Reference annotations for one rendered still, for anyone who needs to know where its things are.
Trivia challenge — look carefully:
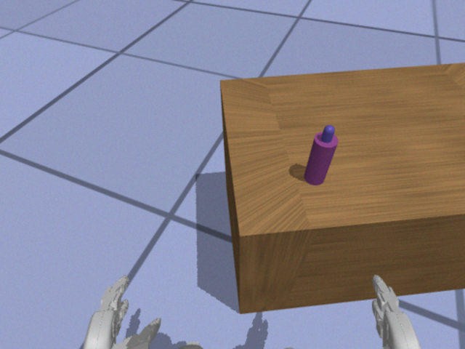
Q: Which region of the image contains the bottle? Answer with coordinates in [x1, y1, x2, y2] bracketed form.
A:
[304, 125, 338, 185]

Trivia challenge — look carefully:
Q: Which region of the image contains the left robot hand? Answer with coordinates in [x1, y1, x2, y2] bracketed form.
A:
[83, 276, 161, 349]

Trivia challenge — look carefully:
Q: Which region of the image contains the right robot hand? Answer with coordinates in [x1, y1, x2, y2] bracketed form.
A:
[372, 275, 421, 349]

